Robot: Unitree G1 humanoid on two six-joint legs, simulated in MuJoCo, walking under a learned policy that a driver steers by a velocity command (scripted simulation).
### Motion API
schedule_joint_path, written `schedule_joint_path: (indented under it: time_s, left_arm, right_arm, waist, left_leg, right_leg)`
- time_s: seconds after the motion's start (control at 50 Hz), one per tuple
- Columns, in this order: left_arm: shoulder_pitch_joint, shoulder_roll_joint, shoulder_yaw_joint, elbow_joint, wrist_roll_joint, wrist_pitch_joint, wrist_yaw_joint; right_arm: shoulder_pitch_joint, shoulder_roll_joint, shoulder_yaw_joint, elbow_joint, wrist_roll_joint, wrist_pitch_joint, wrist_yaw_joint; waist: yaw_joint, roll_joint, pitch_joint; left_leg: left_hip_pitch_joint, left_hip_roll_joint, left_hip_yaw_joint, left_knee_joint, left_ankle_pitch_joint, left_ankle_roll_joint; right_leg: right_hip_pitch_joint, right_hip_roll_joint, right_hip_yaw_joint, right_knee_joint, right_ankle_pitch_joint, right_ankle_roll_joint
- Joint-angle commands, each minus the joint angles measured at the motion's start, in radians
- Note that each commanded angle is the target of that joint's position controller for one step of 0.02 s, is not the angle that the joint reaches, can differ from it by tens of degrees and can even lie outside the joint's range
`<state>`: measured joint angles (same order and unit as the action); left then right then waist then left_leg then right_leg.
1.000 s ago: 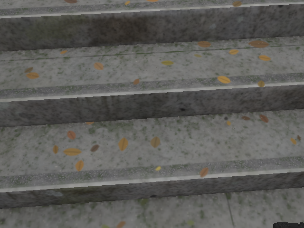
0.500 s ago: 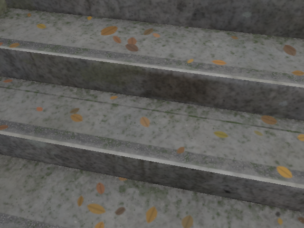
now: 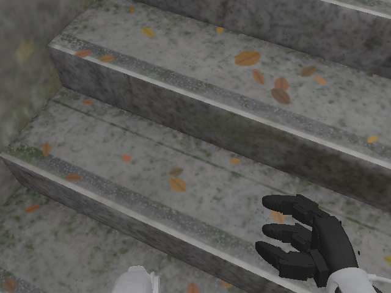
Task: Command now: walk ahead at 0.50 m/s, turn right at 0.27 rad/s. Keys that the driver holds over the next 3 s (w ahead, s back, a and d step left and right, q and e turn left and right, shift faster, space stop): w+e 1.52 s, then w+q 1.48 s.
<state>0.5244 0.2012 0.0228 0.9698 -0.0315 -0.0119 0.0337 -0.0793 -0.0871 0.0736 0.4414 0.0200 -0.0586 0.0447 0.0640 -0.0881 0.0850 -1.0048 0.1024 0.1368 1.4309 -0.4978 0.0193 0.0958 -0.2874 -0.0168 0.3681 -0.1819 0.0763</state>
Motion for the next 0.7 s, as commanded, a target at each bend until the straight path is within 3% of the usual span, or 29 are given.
schedule_joint_path:
  time_s: [0.02, 0.04, 0.06, 0.08, 0.1, 0.12, 0.14, 0.18, 0.2, 0.22, 0.26, 0.28, 0.3, 0.32, 0.36, 0.42, 0.46, 0.48, 0.5, 0.52, 0.54, 0.56, 0.58, 0.6, 0.62, 0.64, 0.66, 0.68, 0.7]
  left_arm:
    - [-0.054, 0.184, 0.042, -0.102, -0.031, -0.076, -0.051]
    - [-0.099, 0.15, 0.058, -0.081, -0.038, -0.067, -0.066]
    - [-0.205, 0.086, 0.054, -0.142, -0.048, -0.05, -0.058]
    - [-0.26, 0.046, 0.043, -0.185, -0.03, -0.038, -0.047]
    - [-0.283, 0.032, 0.041, -0.208, -0.011, -0.028, -0.043]
    - [-0.265, 0.03, 0.037, -0.227, -0.014, -0.01, -0.049]
    - [-0.243, 0.022, 0.033, -0.233, -0.019, 0.01, -0.05]
    - [-0.257, -0.045, -0.003, -0.278, -0.011, 0.029, -0.043]
    - [-0.26, -0.059, -0.013, -0.289, -0.006, 0.036, -0.04]
    - [-0.268, -0.002, -0.007, -0.316, 0.016, 0.037, -0.035]
    - [-0.253, 0.072, 0.012, -0.329, 0.046, 0.042, -0.033]
    - [-0.244, 0.073, 0.017, -0.32, 0.037, 0.053, -0.027]
    - [-0.254, 0.086, 0.021, -0.327, 0.025, 0.063, -0.024]
    - [-0.294, 0.081, 0.016, -0.353, 0.015, 0.064, -0.024]
    - [-0.367, 0.063, 0.002, -0.402, 0.007, 0.057, -0.04]
    - [-0.528, 0.048, -0.026, -0.508, -0.009, 0.039, -0.064]
    - [-0.644, 0.043, -0.05, -0.589, -0.011, 0.031, -0.073]
    - [-0.636, 0.039, -0.06, -0.604, 0.002, 0.025, -0.079]
    - [-0.548, 0.031, -0.065, -0.61, 0.005, 0.018, -0.093]
    - [-0.442, 0.099, -0.029, -0.574, -0.003, 0.032, -0.088]
    - [-0.272, 0.149, 0.014, -0.514, -0.014, 0.034, -0.078]
    - [-0.026, 0.201, 0.047, -0.438, -0.008, 0.036, -0.061]
    - [0.109, 0.284, 0.077, -0.367, 0.027, 0.023, -0.059]
    - [0.037, 0.338, 0.082, -0.349, 0.062, 0.017, -0.035]
    - [-0.044, 0.256, 0.053, -0.377, 0.075, -0.004, -0.014]
    - [0.004, 0.176, 0.037, -0.331, 0.073, -0.022, -0.02]
    - [0.0, 0.107, 0.019, -0.3, 0.06, -0.044, -0.035]
    - [-0.036, 0.032, -0.001, -0.281, 0.059, -0.06, -0.046]
    - [-0.077, -0.005, -0.013, -0.271, 0.054, -0.075, -0.043]
  right_arm:
    - [0.608, -0.419, -0.184, 0.134, -0.046, 0.007, -0.067]
    - [0.592, -0.361, -0.155, 0.176, -0.073, 0.004, -0.059]
    - [0.52, -0.324, -0.151, 0.201, -0.05, 0.0, -0.053]
    - [0.459, -0.242, -0.13, 0.247, -0.027, -0.004, -0.048]
    - [0.399, -0.131, -0.102, 0.286, -0.038, -0.008, -0.04]
    - [0.336, -0.064, -0.083, 0.308, -0.047, -0.015, -0.037]
    - [0.295, -0.027, -0.076, 0.333, -0.05, -0.017, -0.037]
    - [0.336, -0.033, -0.075, 0.385, -0.051, -0.014, -0.034]
    - [0.339, -0.034, -0.072, 0.383, -0.062, -0.008, -0.046]
    - [0.302, -0.079, -0.078, 0.365, -0.068, -0.01, -0.053]
    - [0.261, -0.113, -0.066, 0.35, -0.088, -0.01, -0.075]
    - [0.289, -0.135, -0.061, 0.357, -0.097, -0.008, -0.08]
    - [0.335, -0.131, -0.058, 0.364, -0.093, 0.0, -0.088]
    - [0.375, -0.149, -0.06, 0.369, -0.09, 0.01, -0.097]
    - [0.489, -0.185, -0.063, 0.378, -0.095, 0.027, -0.112]
    - [0.535, -0.251, -0.085, 0.359, -0.087, 0.046, -0.137]
    - [0.545, -0.233, -0.085, 0.352, -0.076, 0.071, -0.157]
    - [0.479, -0.26, -0.089, 0.331, -0.075, 0.079, -0.168]
    - [0.37, -0.343, -0.105, 0.298, -0.055, 0.083, -0.178]
    - [0.459, -0.391, -0.116, 0.295, -0.057, 0.077, -0.179]
    - [0.367, -0.464, -0.137, 0.265, -0.047, 0.067, -0.143]
    - [0.263, -0.484, -0.143, 0.232, -0.01, 0.078, -0.109]
    - [0.134, -0.408, -0.13, 0.144, 0.027, 0.068, -0.095]
    - [0.14, -0.238, -0.08, 0.069, 0.028, 0.009, -0.055]
    - [0.15, -0.2, -0.068, 0.038, -0.001, -0.036, -0.012]
    - [0.052, -0.189, -0.065, 0.013, -0.015, -0.056, 0.0]
    - [0.065, -0.158, -0.056, 0.004, -0.023, -0.072, 0.009]
    - [0.094, -0.117, -0.045, 0.018, -0.047, -0.082, 0.019]
    - [0.129, -0.104, -0.04, 0.036, -0.056, -0.078, 0.028]
  waist:
    - [-0.282, 0.366, -0.689]
    - [-0.239, 0.323, -0.584]
    - [-0.213, 0.318, -0.38]
    - [-0.173, 0.319, -0.226]
    - [-0.123, 0.299, -0.142]
    - [-0.065, 0.291, -0.087]
    - [-0.021, 0.238, -0.049]
    - [0.012, 0.192, -0.011]
    - [0.026, 0.162, -0.008]
    - [0.047, 0.14, -0.004]
    - [0.073, 0.133, -0.053]
    - [0.063, 0.157, -0.047]
    - [0.039, 0.115, -0.012]
    - [0.024, 0.101, 0.023]
    - [-0.019, 0.11, 0.052]
    - [-0.06, 0.129, 0.083]
    - [-0.06, 0.141, 0.122]
    - [-0.027, 0.15, 0.093]
    - [0.071, 0.192, -0.017]
    - [0.08, 0.235, -0.167]
    - [0.148, 0.344, -0.226]
    - [0.244, 0.401, -0.347]
    - [0.293, 0.17, -0.249]
    - [0.104, -0.221, -0.275]
    - [0.027, -0.137, -0.306]
    - [0.036, 0.018, -0.125]
    - [-0.019, 0.125, -0.017]
    - [-0.071, 0.164, -0.03]
    - [-0.108, 0.15, -0.036]
  left_leg:
    - [1.27, 0.296, -0.907, -0.88, -0.156, 0.203]
    - [1.094, 0.287, -0.828, -0.981, -0.086, 0.13]
    - [0.943, 0.299, -0.705, -0.991, -0.096, 0.102]
    - [0.829, 0.288, -0.591, -0.968, -0.072, 0.092]
    - [0.719, 0.264, -0.471, -0.925, -0.066, 0.063]
    - [0.631, 0.255, -0.392, -0.93, -0.036, 0.039]
    - [0.591, 0.257, -0.33, -0.956, 0.006, 0.031]
    - [0.621, 0.264, -0.232, -1.022, 0.124, 0.024]
    - [0.619, 0.272, -0.185, -1.059, 0.18, 0.031]
    - [0.594, 0.238, -0.075, -1.131, 0.243, 0.039]
    - [0.634, 0.203, 0.029, -1.196, 0.347, 0.06]
    - [0.672, 0.227, 0.021, -1.196, 0.347, 0.094]
    - [0.752, 0.208, 0.049, -1.179, 0.361, 0.091]
    - [0.808, 0.197, 0.072, -1.174, 0.395, 0.088]
    - [1.033, 0.242, 0.048, -1.144, 0.539, 0.098]
    - [1.217, 0.254, 0.086, -1.189, 0.593, 0.082]
    - [1.154, 0.211, 0.158, -1.23, 0.619, 0.056]
    - [1.057, 0.167, 0.213, -1.236, 0.735, 0.039]
    - [0.887, 0.152, 0.268, -1.248, 1.061, 0.042]
    - [0.849, 0.139, 0.199, -1.17, 1.545, 0.124]
    - [0.869, 0.233, 0.161, -1.006, 2.054, 0.171]
    - [0.981, 0.225, 0.129, -0.773, 2.217, 0.177]
    - [0.715, 0.082, 0.035, -0.317, 1.51, 0.101]
    - [0.465, -0.213, -0.089, 0.046, 0.263, 0.009]
    - [0.386, -0.224, -0.326, 0.231, 0.241, 0.037]
    - [0.308, -0.209, -0.343, 0.302, 0.26, 0.052]
    - [0.232, -0.194, -0.344, 0.292, 0.289, 0.082]
    - [0.246, -0.178, -0.348, 0.379, 0.31, 0.095]
    - [0.227, -0.155, -0.339, 0.436, 0.313, 0.11]
  right_leg:
    - [-0.598, 0.247, 0.154, 0.887, 0.031, -0.065]
    - [-0.637, 0.267, 0.211, 1.166, -0.1, -0.073]
    - [-0.768, 0.274, 0.188, 1.276, -0.132, -0.085]
    - [-0.85, 0.245, 0.134, 1.385, -0.125, -0.112]
    - [-0.885, 0.22, 0.131, 1.431, -0.118, -0.146]
    - [-0.87, 0.221, 0.13, 1.488, -0.135, -0.176]
    - [-0.882, 0.234, 0.124, 1.507, -0.13, -0.196]
    - [-0.998, 0.257, 0.117, 1.553, -0.085, -0.22]
    - [-1.034, 0.262, 0.139, 1.55, -0.041, -0.215]
    - [-1.007, 0.274, 0.085, 1.413, 0.011, -0.193]
    - [-0.947, 0.313, -0.002, 1.446, 0.122, -0.157]
    - [-0.996, 0.331, -0.035, 1.636, 0.08, -0.142]
    - [-1.1, 0.335, -0.006, 1.686, 0.028, -0.144]
    - [-1.175, 0.336, 0.002, 1.676, -0.019, -0.15]
    - [-1.412, 0.338, 0.03, 1.856, -0.146, -0.15]
    - [-1.593, 0.301, -0.005, 1.784, -0.289, -0.122]
    - [-1.563, 0.262, -0.108, 1.543, -0.325, -0.105]
    - [-1.376, 0.249, -0.155, 1.335, -0.268, -0.112]
    - [-0.976, 0.235, -0.16, 1.048, -0.188, -0.164]
    - [-0.609, 0.425, -0.301, 0.975, -0.383, -0.155]
    - [-0.451, 0.446, -0.301, 1.005, -0.461, -0.184]
    - [-0.32, 0.491, -0.196, 0.871, -0.487, -0.225]
    - [-0.211, 0.456, 0.11, 0.593, -0.364, -0.335]
    - [-0.161, 0.27, 0.764, 0.062, -0.563, -0.477]
    - [-0.211, 0.168, 1.106, -0.149, -0.83, -0.455]
    - [-0.382, 0.153, 1.08, -0.161, -0.747, -0.403]
    - [-0.476, 0.169, 1.035, -0.109, -0.724, -0.39]
    - [-0.551, 0.204, 0.964, -0.025, -0.671, -0.387]
    - [-0.595, 0.25, 0.814, 0.053, -0.599, -0.372]
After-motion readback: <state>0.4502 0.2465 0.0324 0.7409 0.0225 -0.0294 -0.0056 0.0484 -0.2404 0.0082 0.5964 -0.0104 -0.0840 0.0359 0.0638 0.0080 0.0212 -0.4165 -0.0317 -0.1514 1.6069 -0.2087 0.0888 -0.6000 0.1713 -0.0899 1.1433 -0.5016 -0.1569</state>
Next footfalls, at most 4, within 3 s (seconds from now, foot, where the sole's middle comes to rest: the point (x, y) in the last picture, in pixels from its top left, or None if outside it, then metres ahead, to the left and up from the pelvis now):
0.56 right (241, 232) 0.48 -0.07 -0.44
1.06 left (232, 64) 0.91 -0.02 -0.27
1.54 right None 0.83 -0.38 -0.07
1.72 right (380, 107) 0.78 -0.41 -0.26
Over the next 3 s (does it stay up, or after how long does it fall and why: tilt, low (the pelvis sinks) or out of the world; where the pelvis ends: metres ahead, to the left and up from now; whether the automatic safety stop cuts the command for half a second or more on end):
stays up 1.38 -0.67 0.85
